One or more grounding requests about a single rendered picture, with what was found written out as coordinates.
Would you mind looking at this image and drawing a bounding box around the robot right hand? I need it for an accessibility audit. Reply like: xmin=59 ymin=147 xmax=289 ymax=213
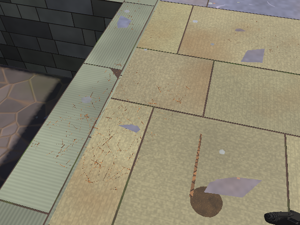
xmin=264 ymin=210 xmax=300 ymax=225

